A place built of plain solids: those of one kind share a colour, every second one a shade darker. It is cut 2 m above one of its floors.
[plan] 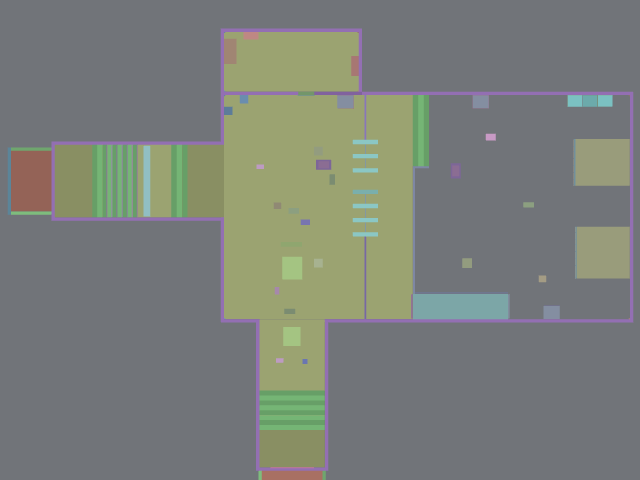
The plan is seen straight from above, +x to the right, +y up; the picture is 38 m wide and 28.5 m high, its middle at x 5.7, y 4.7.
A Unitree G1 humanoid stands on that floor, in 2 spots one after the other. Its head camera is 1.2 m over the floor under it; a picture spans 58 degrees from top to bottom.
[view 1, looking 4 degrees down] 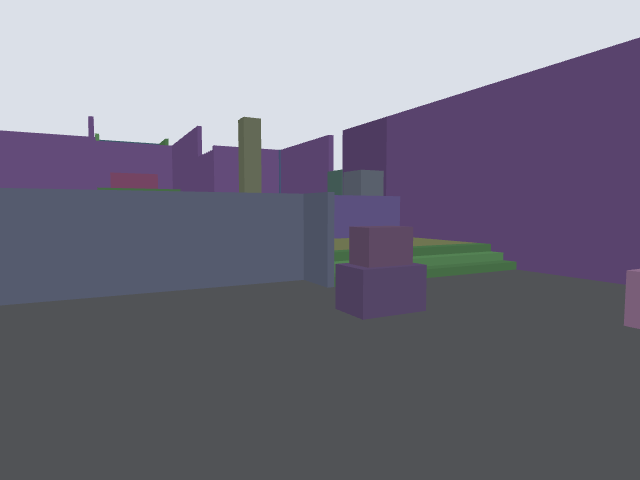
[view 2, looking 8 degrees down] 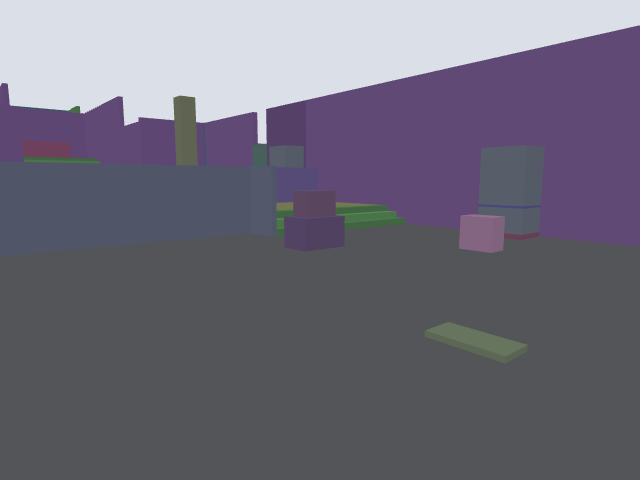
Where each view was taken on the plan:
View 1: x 17.96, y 5.75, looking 152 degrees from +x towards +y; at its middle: upstand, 6.85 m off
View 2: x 19.69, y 3.96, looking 140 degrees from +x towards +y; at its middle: trolley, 7.42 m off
